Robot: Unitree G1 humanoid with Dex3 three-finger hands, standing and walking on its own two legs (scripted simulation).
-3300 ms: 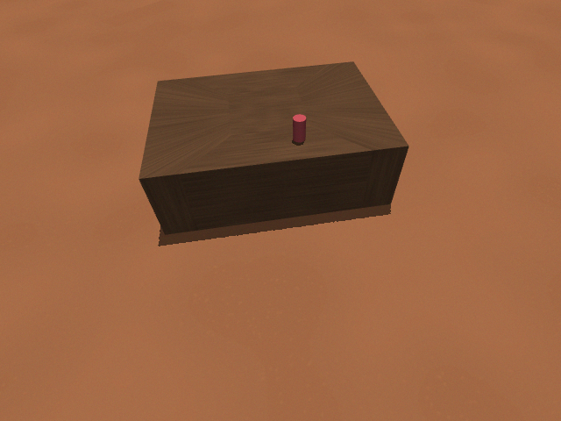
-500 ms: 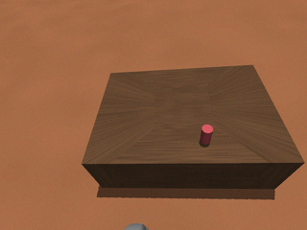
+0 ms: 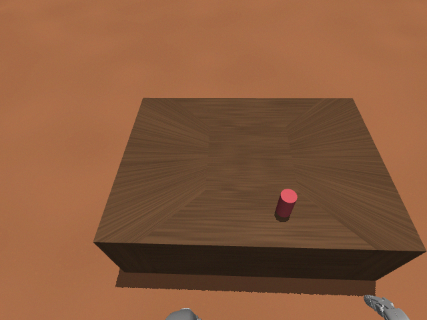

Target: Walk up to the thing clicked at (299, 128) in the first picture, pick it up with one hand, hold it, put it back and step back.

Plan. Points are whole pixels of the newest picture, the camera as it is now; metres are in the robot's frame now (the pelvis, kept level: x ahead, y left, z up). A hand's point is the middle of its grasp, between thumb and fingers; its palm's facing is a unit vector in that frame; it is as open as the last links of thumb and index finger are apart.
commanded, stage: walk up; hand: right
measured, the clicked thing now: (286, 203) +0.53 -0.21 -0.34
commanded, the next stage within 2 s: stand in 1.16 s
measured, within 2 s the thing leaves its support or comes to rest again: neither
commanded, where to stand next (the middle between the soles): +0.09 +0.01 m, yaw -1 degrees
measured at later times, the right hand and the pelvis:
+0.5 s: hand out of the picture +0.10 -0.24 -0.13, palm faces -0.03 +0.94 -0.33, open 7.4 cm; pelvis +0.02 +0.01 +0.03, yaw +0 degrees
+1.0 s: hand out of the picture +0.12 -0.23 -0.12, palm faces -0.04 +0.94 -0.32, open 7.4 cm; pelvis +0.03 +0.02 +0.03, yaw +1 degrees
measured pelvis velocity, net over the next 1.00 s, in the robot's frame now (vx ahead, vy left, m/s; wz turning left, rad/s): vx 0.03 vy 0.02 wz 0.02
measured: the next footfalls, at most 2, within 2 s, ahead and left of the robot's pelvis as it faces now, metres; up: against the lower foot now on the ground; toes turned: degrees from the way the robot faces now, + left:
none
